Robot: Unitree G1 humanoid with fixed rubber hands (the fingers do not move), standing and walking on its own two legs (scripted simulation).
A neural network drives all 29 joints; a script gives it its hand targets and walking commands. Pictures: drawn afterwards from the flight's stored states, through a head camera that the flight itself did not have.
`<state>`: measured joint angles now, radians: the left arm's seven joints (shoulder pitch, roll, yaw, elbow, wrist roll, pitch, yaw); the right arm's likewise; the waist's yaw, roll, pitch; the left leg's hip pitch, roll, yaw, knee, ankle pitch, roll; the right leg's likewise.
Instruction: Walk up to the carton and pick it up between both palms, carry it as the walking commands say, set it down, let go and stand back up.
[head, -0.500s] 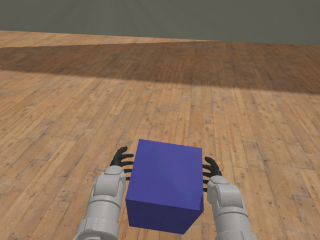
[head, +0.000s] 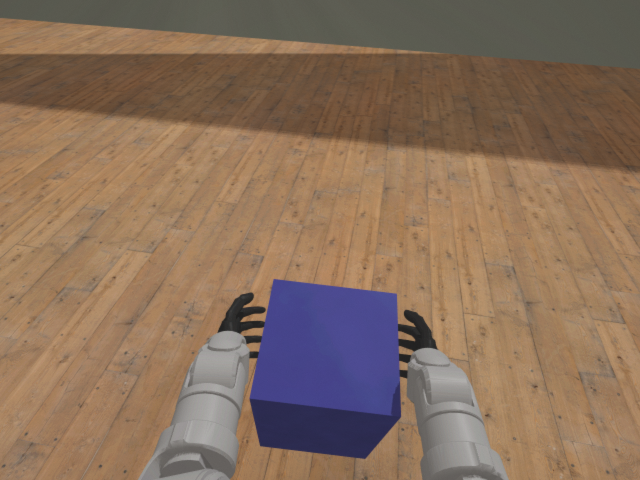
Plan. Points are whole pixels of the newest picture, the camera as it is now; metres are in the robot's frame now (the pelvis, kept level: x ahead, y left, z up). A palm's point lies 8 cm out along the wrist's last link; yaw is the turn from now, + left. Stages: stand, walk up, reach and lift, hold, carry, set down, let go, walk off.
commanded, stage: set down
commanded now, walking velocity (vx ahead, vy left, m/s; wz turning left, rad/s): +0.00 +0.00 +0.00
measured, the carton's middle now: (323, 376) +0.32 -0.01 -0.06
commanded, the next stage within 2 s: none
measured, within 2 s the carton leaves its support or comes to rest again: neither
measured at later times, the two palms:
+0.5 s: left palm (248, 363) +0.34 +0.10 -0.07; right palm (416, 390) +0.30 -0.16 -0.09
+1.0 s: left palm (251, 384) +0.36 +0.11 -0.16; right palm (400, 406) +0.33 -0.15 -0.19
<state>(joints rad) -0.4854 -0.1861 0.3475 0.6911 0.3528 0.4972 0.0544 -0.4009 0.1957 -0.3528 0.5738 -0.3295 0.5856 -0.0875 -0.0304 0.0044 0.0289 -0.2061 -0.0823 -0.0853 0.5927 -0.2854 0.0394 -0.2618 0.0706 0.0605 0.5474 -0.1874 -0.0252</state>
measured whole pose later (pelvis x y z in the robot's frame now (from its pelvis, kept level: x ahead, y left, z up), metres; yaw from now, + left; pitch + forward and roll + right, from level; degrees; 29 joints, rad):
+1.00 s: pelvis -0.02 -0.01 -0.09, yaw +0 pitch +23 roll +1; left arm -0.63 -0.10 0.29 0.84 0.17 0.04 0.09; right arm -0.50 0.11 -0.28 0.71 -0.16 0.09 -0.19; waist 0.00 0.01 -0.02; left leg -1.08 -0.12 -0.07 1.16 -0.47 0.01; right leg -1.16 0.11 0.07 1.13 -0.36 -0.03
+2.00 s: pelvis -0.05 +0.00 -0.23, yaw +2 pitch +36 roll +1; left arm -0.98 -0.04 0.32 0.89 0.11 0.11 0.16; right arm -0.85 0.01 -0.34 0.76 -0.11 0.18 -0.16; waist -0.03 0.04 -0.01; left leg -1.75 -0.20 -0.05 1.71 -0.59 0.00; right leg -1.81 0.13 0.06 1.66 -0.48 0.02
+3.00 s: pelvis -0.09 -0.01 -0.37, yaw +3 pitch +27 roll +1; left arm -1.41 0.12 0.25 0.90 -0.02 0.21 0.22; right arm -1.31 -0.19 -0.20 0.85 0.08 0.25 -0.20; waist -0.05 0.02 0.52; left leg -2.01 -0.23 0.01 2.16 -0.62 -0.05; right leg -2.08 0.16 0.03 2.10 -0.48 0.05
